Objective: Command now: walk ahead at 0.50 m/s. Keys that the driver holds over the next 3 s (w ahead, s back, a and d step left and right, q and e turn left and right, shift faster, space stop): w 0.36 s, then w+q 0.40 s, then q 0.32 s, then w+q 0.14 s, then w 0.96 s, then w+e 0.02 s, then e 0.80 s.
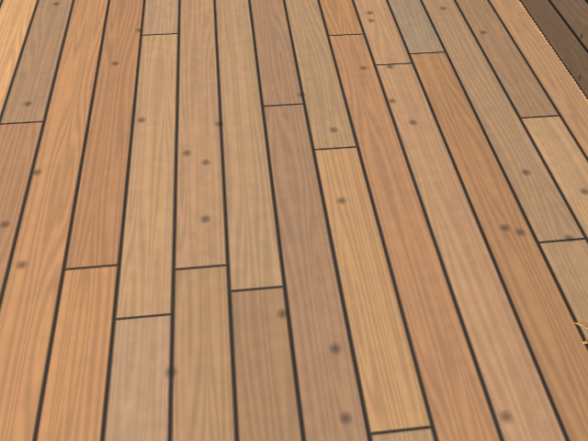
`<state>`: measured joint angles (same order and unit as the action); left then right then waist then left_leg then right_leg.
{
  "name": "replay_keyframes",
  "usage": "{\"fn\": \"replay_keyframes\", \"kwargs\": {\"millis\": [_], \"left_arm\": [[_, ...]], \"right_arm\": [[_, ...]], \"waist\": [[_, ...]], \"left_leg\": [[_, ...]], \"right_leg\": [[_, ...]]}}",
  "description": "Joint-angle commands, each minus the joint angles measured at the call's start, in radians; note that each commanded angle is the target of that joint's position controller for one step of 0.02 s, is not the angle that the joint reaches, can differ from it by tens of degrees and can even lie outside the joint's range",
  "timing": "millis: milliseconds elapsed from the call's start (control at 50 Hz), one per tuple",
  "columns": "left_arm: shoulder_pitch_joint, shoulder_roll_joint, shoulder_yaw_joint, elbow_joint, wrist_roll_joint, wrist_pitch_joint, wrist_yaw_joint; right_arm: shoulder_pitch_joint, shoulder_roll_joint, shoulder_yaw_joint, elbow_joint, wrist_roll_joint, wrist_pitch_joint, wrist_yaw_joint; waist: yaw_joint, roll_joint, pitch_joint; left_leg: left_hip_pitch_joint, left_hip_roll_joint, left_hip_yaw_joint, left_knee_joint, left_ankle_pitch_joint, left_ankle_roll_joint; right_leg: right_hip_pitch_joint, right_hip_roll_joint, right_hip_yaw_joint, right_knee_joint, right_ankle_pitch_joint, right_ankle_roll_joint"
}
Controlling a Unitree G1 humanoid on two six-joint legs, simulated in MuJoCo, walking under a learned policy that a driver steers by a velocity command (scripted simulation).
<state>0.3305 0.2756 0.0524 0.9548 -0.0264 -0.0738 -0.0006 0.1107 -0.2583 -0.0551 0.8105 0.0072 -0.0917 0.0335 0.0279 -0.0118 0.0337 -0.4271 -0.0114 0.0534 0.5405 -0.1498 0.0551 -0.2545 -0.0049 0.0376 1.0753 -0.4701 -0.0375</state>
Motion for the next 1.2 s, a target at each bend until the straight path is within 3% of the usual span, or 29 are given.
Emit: {"fn": "replay_keyframes", "kwargs": {"millis": [20, 60, 140, 260, 320, 380, 420, 440, 460, 480, 500, 520, 560, 580, 620, 680, 760, 840, 900, 940, 960, 980, 1000, 1020, 1040, 1060, 1080, 1140, 1200], "left_arm": [[-0.08, 0.123, 0.028, -0.094, 0.001, -0.038, 0.004], [-0.042, 0.088, 0.029, -0.083, 0.006, -0.015, 0.006], [-0.12, 0.064, 0.027, -0.109, 0.02, 0.008, 0.011], [-0.309, 0.033, 0.013, -0.157, 0.017, -0.005, -0.006], [-0.387, 0.037, 0.008, -0.185, 0.01, -0.01, -0.021], [-0.41, 0.06, 0.012, -0.208, 0.008, -0.02, -0.037], [-0.315, 0.098, 0.029, -0.188, 0.01, -0.029, -0.038], [-0.167, 0.139, 0.053, -0.142, 0.013, -0.031, -0.031], [0.023, 0.208, 0.076, -0.1, 0.029, -0.033, -0.02], [0.111, 0.293, 0.097, -0.075, 0.032, -0.024, -0.018], [0.114, 0.196, 0.069, -0.079, 0.026, -0.023, -0.018], [0.033, 0.147, 0.052, -0.089, 0.024, -0.026, -0.014], [-0.111, 0.083, 0.033, -0.105, 0.03, -0.032, -0.015], [-0.146, 0.061, 0.027, -0.104, 0.039, -0.039, -0.015], [-0.168, 0.056, 0.029, -0.093, 0.041, -0.047, -0.015], [-0.149, 0.09, 0.041, -0.073, 0.046, -0.052, -0.001], [-0.125, 0.112, 0.045, -0.062, 0.045, -0.042, 0.016], [-0.093, 0.145, 0.052, -0.054, 0.033, -0.013, 0.037], [-0.095, 0.18, 0.064, -0.058, 0.008, 0.018, 0.046], [-0.133, 0.198, 0.073, -0.076, -0.008, 0.035, 0.052], [-0.153, 0.187, 0.069, -0.085, -0.011, 0.039, 0.05], [-0.108, 0.146, 0.055, -0.095, 0.018, 0.032, 0.042], [-0.02, 0.027, 0.022, -0.121, 0.081, 0.018, 0.026], [0.014, 0.073, 0.02, -0.125, 0.045, 0.001, 0.011], [-0.1, 0.124, 0.033, -0.153, -0.002, -0.005, 0.007], [-0.161, 0.128, 0.035, -0.161, 0.0, -0.001, 0.018], [-0.178, 0.133, 0.04, -0.151, 0.018, 0.014, 0.033], [-0.158, 0.125, 0.047, -0.162, 0.036, 0.038, 0.035], [-0.211, 0.098, 0.037, -0.182, 0.039, 0.028, 0.033]], "right_arm": [[0.122, -0.12, -0.031, -0.01, -0.011, -0.004, -0.005], [0.1, -0.094, -0.024, -0.005, -0.019, -0.012, -0.003], [0.143, -0.137, -0.035, 0.028, -0.011, -0.018, -0.017], [0.226, -0.155, -0.036, 0.074, 0.002, -0.004, -0.036], [0.278, -0.16, -0.039, 0.107, 0.008, 0.008, -0.038], [0.288, -0.171, -0.046, 0.127, 0.014, 0.023, -0.043], [0.257, -0.186, -0.05, 0.124, 0.017, 0.032, -0.046], [0.24, -0.171, -0.044, 0.118, 0.016, 0.037, -0.046], [0.238, -0.129, -0.025, 0.094, 0.002, 0.037, -0.046], [0.368, -0.001, 0.01, 0.086, 0.001, 0.02, -0.04], [0.328, -0.077, -0.007, 0.1, 0.019, 0.003, -0.038], [0.247, -0.145, -0.028, 0.072, 0.045, -0.005, -0.037], [0.171, -0.134, -0.035, 0.057, 0.034, 0.003, -0.048], [0.195, -0.118, -0.041, 0.064, 0.03, 0.017, -0.049], [0.222, -0.072, -0.039, 0.072, 0.031, 0.045, -0.047], [0.169, -0.064, -0.044, 0.043, 0.023, 0.065, -0.049], [0.077, -0.052, -0.04, 0.01, 0.015, 0.056, -0.028], [-0.064, -0.026, -0.023, -0.059, -0.003, 0.052, 0.001], [-0.044, -0.062, -0.036, -0.092, -0.001, 0.062, 0.02], [0.081, -0.118, -0.062, -0.078, 0.002, 0.063, 0.025], [0.204, -0.167, -0.088, -0.049, 0.003, 0.059, 0.016], [0.261, -0.252, -0.113, -0.044, -0.002, 0.062, -0.01], [0.212, -0.329, -0.113, -0.069, -0.016, 0.067, -0.026], [0.217, -0.31, -0.099, -0.113, -0.025, 0.06, -0.011], [0.177, -0.254, -0.091, -0.129, -0.02, 0.058, -0.006], [0.1, -0.207, -0.08, -0.132, 0.006, 0.057, -0.011], [0.046, -0.169, -0.068, -0.143, 0.014, 0.062, -0.019], [0.03, -0.16, -0.064, -0.161, -0.007, 0.066, -0.035], [0.062, -0.183, -0.072, -0.169, 0.0, 0.059, -0.053]], "waist": [[-0.07, 0.062, -0.091], [-0.024, 0.094, -0.08], [-0.023, 0.066, -0.022], [-0.082, 0.068, 0.02], [-0.106, 0.069, 0.044], [-0.09, 0.08, 0.048], [-0.024, 0.102, -0.003], [0.048, 0.089, -0.09], [0.115, 0.02, -0.242], [0.07, -0.233, -0.388], [0.101, -0.214, -0.41], [0.088, -0.166, -0.256], [0.03, -0.082, -0.098], [-0.006, -0.108, -0.074], [-0.034, -0.1, -0.044], [-0.04, -0.057, -0.003], [-0.019, -0.04, 0.022], [0.022, -0.023, 0.058], [-0.006, -0.064, 0.01], [-0.079, -0.082, -0.063], [-0.146, -0.05, -0.125], [-0.156, 0.088, -0.197], [-0.027, 0.299, -0.286], [-0.063, 0.187, -0.514], [-0.092, 0.098, -0.422], [-0.07, 0.028, -0.272], [-0.044, 0.002, -0.188], [0.0, 0.072, -0.156], [-0.024, 0.099, -0.144]], "left_leg": [[0.415, 0.286, -0.411, -0.301, 0.009, 0.176], [0.311, 0.248, -0.327, -0.356, 0.077, 0.173], [0.274, 0.242, -0.235, -0.423, 0.154, 0.191], [0.305, 0.194, -0.112, -0.437, 0.155, 0.143], [0.39, 0.229, -0.112, -0.407, 0.154, 0.142], [0.474, 0.276, -0.139, -0.343, 0.221, 0.125], [0.479, 0.269, -0.149, -0.235, 0.411, 0.105], [0.435, 0.217, -0.119, -0.077, 0.512, 0.08], [0.252, 0.153, -0.078, 0.201, 0.342, 0.044], [-0.159, -0.022, -0.031, 0.58, -0.186, -0.033], [-0.259, -0.012, -0.181, 0.724, -0.432, -0.025], [-0.332, 0.04, -0.186, 0.77, -0.369, -0.008], [-0.279, 0.124, -0.153, 0.691, -0.213, -0.003], [-0.214, 0.152, -0.165, 0.652, -0.164, -0.001], [-0.166, 0.163, -0.16, 0.622, -0.124, -0.007], [-0.244, 0.165, -0.175, 0.542, -0.008, -0.023], [-0.261, 0.149, -0.134, 0.328, 0.18, -0.033], [-0.207, 0.109, -0.018, 0.143, 0.22, -0.031], [-0.15, 0.06, 0.022, 0.096, 0.104, 0.0], [-0.007, -0.002, 0.053, 0.06, 0.028, 0.04], [0.16, -0.038, 0.051, -0.043, 0.13, 0.072], [0.396, 0.068, -0.119, -0.063, 0.501, 0.122], [0.664, 0.293, -0.487, 0.043, 1.032, 0.286], [0.748, 0.403, -0.71, -0.049, 0.878, 0.429], [0.66, 0.353, -0.636, -0.129, 0.597, 0.392], [0.51, 0.291, -0.53, -0.165, 0.412, 0.315], [0.365, 0.247, -0.465, -0.195, 0.327, 0.267], [0.162, 0.17, -0.42, -0.28, 0.013, 0.23], [0.153, 0.146, -0.437, -0.319, -0.183, 0.221]], "right_leg": [[-0.44, -0.11, 0.034, 0.129, 0.129, -0.013], [-0.344, -0.141, 0.04, 0.068, 0.184, -0.005], [-0.416, -0.156, 0.025, -0.096, 0.307, 0.034], [-0.383, -0.106, -0.026, -0.429, 0.575, 0.045], [-0.395, -0.089, -0.029, -0.508, 0.559, 0.034], [-0.377, -0.077, -0.019, -0.563, 0.464, 0.0], [-0.219, -0.036, -0.045, -0.595, 0.4, -0.025], [-0.013, -0.012, -0.066, -0.614, 0.411, -0.049], [0.303, -0.142, 0.062, -0.567, 0.43, -0.103], [0.675, -0.394, 0.498, -0.641, 0.239, -0.244], [0.646, -0.409, 0.648, -0.753, 0.11, -0.237], [0.519, -0.383, 0.504, -0.778, 0.081, -0.188], [0.251, -0.315, 0.289, -0.85, 0.186, -0.144], [0.17, -0.287, 0.208, -0.882, 0.242, -0.128], [0.094, -0.267, 0.105, -0.931, 0.318, -0.131], [0.093, -0.265, -0.005, -0.961, 0.423, -0.14], [0.136, -0.239, -0.133, -0.972, 0.493, -0.12], [0.182, -0.241, -0.241, -0.886, 0.785, -0.103], [0.285, -0.27, -0.256, -0.755, 1.006, -0.083], [0.304, -0.263, -0.257, -0.56, 1.154, -0.053], [0.261, -0.221, -0.271, -0.374, 1.073, -0.014], [0.064, -0.154, -0.275, -0.096, 0.698, 0.055], [-0.28, 0.034, -0.192, 0.251, -0.246, 0.123], [-0.345, 0.053, 0.042, 0.398, -0.296, 0.126], [-0.423, 0.022, 0.06, 0.387, -0.185, 0.102], [-0.454, -0.023, 0.049, 0.296, -0.081, 0.091], [-0.419, -0.056, 0.05, 0.217, -0.021, 0.093], [-0.284, -0.064, 0.037, 0.029, 0.093, 0.079], [-0.292, -0.045, 0.04, -0.166, 0.168, 0.089]]}}
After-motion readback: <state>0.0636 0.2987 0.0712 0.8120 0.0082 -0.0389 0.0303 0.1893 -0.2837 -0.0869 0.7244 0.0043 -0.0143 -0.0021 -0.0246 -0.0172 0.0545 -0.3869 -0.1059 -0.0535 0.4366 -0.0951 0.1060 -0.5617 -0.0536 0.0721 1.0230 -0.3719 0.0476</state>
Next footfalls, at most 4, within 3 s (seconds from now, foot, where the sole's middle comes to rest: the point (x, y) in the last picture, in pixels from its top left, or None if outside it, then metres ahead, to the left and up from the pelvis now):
0.46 right None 0.43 -0.16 -0.77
0.98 left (261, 356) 0.65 0.11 -0.77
1.48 right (332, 302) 0.81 -0.06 -0.77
1.94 left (191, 253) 0.94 0.32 -0.77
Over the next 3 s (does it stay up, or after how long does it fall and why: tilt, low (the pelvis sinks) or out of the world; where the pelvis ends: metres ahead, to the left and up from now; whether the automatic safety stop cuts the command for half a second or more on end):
stays up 1.17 0.33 0.01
